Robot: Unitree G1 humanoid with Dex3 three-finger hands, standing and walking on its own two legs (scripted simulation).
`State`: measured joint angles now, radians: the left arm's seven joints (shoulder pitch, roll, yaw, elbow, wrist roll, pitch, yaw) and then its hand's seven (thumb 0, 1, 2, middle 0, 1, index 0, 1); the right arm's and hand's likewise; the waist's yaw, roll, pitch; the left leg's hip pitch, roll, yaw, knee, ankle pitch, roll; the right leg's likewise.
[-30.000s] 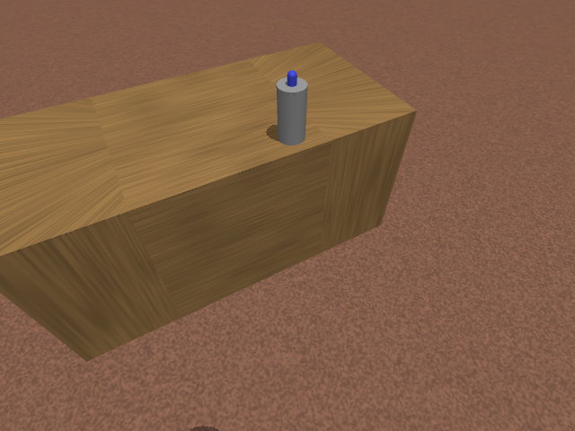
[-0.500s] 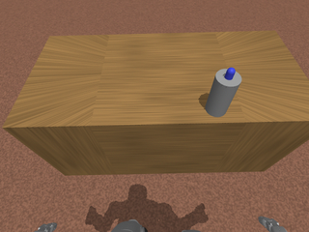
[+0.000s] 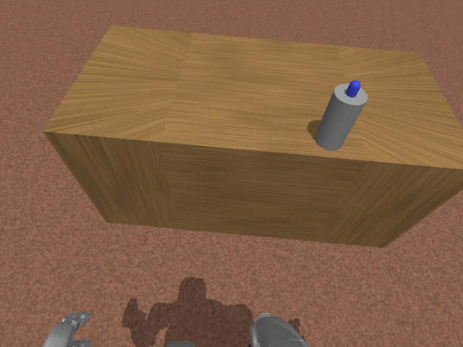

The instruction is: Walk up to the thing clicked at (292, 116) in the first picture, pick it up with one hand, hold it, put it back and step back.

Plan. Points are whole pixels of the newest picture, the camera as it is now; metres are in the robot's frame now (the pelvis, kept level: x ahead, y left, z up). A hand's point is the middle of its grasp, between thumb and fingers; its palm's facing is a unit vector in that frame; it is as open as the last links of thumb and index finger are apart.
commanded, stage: step back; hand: right
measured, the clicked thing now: (341, 113) +0.69 -0.28 -0.06
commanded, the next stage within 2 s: none
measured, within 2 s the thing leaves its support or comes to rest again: neither
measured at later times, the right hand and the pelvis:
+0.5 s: hand out of the picture -0.06 -0.32 -0.15, palm faces +0.00 +0.92 -0.38, open 7.4 cm; pelvis -0.15 -0.05 +0.00, yaw -3 degrees
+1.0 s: hand out of the picture -0.21 -0.36 -0.15, palm faces +0.02 +0.92 -0.38, open 7.4 cm; pelvis -0.34 -0.08 -0.01, yaw -3 degrees
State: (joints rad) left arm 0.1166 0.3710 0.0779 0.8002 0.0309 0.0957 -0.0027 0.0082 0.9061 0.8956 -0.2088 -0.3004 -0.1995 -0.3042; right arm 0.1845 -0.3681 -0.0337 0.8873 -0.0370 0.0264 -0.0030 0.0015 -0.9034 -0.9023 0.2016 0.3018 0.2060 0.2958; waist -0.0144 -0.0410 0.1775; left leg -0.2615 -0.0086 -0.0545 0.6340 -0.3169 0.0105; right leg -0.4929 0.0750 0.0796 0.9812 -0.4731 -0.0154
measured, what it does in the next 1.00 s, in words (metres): walks backwards: right foot, then left foot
